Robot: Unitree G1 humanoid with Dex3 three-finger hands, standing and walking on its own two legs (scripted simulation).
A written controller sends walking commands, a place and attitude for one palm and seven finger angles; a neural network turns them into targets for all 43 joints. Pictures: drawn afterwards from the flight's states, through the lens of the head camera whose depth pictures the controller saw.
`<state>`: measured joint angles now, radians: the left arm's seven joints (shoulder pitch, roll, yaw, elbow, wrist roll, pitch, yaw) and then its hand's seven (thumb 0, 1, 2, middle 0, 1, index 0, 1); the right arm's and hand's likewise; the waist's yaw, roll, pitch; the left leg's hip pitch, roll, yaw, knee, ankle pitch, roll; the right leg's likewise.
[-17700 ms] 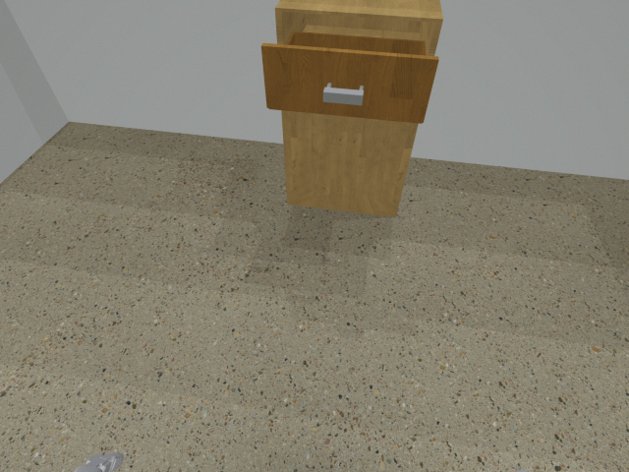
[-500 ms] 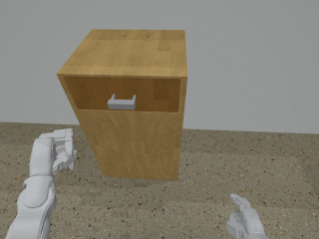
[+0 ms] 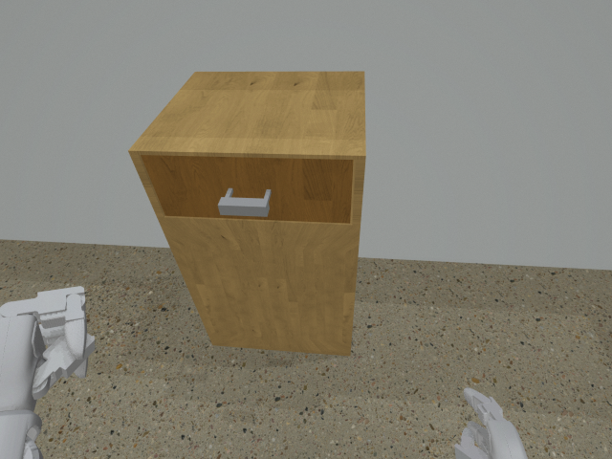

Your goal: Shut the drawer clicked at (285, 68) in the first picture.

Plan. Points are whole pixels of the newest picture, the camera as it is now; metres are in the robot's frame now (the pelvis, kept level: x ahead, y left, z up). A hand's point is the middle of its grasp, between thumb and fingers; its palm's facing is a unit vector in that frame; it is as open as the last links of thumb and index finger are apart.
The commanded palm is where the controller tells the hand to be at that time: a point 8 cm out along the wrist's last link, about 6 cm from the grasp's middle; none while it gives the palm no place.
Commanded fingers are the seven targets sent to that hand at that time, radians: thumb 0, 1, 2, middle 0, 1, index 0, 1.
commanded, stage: step back with the hand held close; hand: left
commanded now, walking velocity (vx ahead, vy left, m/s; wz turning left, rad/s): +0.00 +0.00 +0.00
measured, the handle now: (246, 199) +0.63 +0.23 -0.04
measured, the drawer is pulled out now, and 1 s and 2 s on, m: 0.00 0.00 0.00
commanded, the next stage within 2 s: stop stepping back and stand still in 1.34 s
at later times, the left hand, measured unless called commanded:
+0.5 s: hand (75, 347) +0.17 +0.26 +0.15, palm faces +0.28 -0.82 -0.50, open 3.3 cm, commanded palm +0.11 +0.30 +0.17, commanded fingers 0.00 0.90 0.90 -1.40 -1.60 -1.40 -1.60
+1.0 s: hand (8, 431) +0.09 +0.26 +0.16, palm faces +0.37 -0.83 -0.42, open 3.3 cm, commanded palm +0.03 +0.31 +0.17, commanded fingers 0.00 0.90 0.90 -1.40 -1.60 -1.40 -1.60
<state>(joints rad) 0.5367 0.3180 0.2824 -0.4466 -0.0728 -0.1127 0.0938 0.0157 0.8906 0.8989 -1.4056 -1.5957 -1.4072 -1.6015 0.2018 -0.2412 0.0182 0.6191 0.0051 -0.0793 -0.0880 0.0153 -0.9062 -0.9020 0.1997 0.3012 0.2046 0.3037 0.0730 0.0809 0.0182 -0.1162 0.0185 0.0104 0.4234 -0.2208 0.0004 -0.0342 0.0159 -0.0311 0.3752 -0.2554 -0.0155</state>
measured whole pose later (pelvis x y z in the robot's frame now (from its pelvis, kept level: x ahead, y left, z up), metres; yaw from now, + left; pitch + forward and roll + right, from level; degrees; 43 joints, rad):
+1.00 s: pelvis -0.10 +0.03 -0.02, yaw +0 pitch -1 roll -2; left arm 0.60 0.36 0.36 -0.59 -0.03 -0.27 0.15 0.02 0.89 0.90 -1.41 -1.60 -1.41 -1.60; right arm 0.21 -0.23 -0.01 0.59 -0.01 -0.05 -0.08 0.01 -0.90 -0.90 0.20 0.30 0.21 0.30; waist 0.01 0.02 0.03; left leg -0.47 0.00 0.00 0.63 -0.26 0.03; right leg -0.37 0.01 -0.02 0.53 -0.16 0.02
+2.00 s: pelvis -0.23 +0.03 -0.01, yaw -1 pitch +0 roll -2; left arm 0.69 0.41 0.36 -0.61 -0.04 -0.22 0.13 0.02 0.89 0.90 -1.41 -1.60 -1.41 -1.60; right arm 0.25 -0.17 0.03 0.61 -0.01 -0.10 -0.05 0.01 -0.90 -0.90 0.20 0.30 0.21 0.30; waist -0.02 0.00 -0.02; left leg -0.38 0.02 0.00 0.56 -0.24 0.01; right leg -0.19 0.05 0.00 0.44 -0.26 -0.03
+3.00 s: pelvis -0.23 +0.05 +0.00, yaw +1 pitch -2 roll -1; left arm 0.35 0.17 0.00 1.16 0.01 0.01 0.02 0.01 0.91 0.90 -0.29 -0.40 -0.29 -0.40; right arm 0.28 -0.15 -0.01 1.12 -0.01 0.02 -0.03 0.01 -0.91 -0.90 0.20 0.30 0.20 0.30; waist 0.01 0.02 0.05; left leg -0.26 -0.04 0.00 0.42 -0.13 0.05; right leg -0.14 -0.01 -0.02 0.43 -0.26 0.00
